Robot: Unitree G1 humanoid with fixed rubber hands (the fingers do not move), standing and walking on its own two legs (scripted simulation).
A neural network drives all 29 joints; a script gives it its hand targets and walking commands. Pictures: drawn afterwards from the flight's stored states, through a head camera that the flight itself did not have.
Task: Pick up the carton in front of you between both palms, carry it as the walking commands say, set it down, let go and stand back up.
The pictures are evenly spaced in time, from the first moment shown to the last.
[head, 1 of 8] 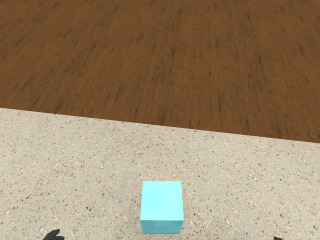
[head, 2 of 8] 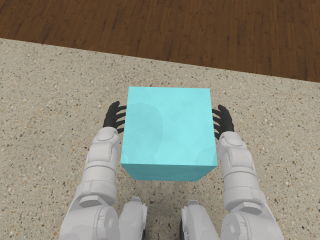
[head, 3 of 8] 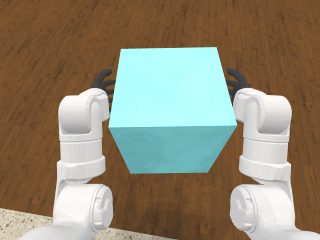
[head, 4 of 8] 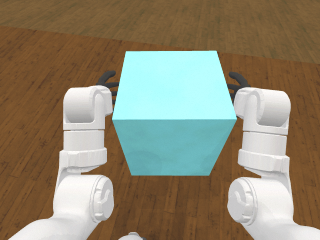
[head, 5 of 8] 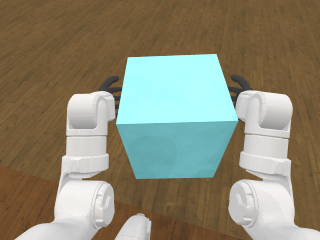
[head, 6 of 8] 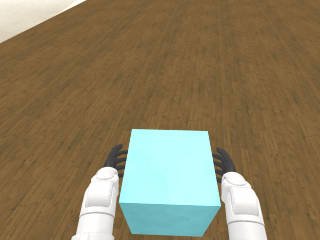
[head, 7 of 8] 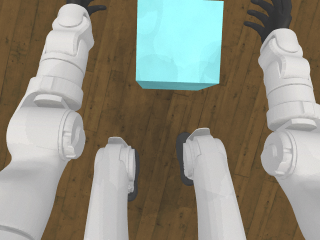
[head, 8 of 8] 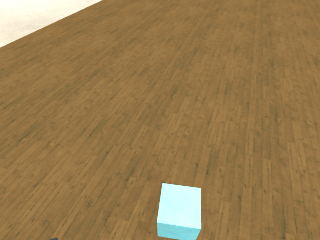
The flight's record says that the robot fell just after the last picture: no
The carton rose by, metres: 1.18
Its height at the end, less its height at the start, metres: +0.44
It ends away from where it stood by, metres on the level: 5.39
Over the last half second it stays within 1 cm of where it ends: yes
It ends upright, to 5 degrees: yes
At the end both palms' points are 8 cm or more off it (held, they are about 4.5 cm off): yes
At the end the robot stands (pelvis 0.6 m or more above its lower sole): yes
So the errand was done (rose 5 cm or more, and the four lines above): yes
